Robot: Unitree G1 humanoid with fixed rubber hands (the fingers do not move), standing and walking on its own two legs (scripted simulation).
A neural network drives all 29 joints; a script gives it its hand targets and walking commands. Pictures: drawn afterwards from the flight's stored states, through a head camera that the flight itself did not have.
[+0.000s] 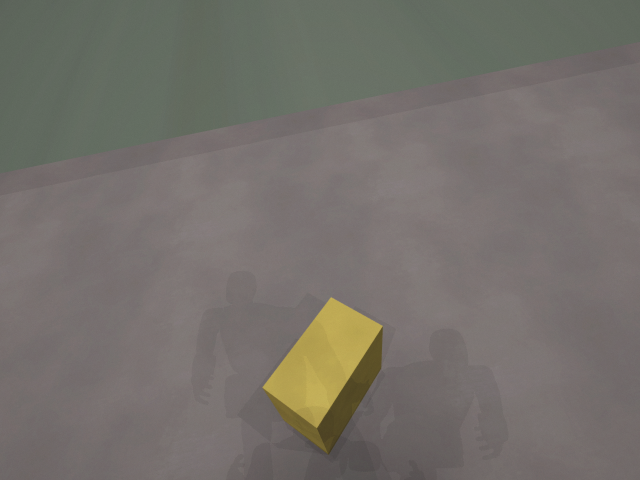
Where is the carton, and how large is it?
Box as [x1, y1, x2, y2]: [262, 297, 382, 454]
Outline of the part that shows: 331,297 262,387 283,419 328,454 380,369 382,335 381,325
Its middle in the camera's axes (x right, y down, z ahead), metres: +0.02 +0.39 +1.11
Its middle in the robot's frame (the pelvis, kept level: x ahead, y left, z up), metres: +0.47 +0.04 -0.63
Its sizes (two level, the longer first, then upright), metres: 0.300 0.166 0.300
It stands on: the floor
